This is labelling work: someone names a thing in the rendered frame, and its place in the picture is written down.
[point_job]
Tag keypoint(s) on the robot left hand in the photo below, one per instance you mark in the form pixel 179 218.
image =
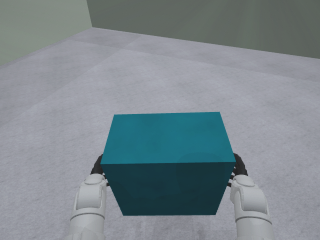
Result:
pixel 97 169

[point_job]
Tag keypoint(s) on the robot right hand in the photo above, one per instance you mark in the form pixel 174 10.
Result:
pixel 239 168

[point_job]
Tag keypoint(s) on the carton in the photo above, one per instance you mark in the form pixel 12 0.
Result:
pixel 168 164

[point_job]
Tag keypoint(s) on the robot left forearm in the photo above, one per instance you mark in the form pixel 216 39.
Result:
pixel 88 210

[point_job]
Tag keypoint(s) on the robot right forearm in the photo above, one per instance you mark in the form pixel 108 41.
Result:
pixel 251 210

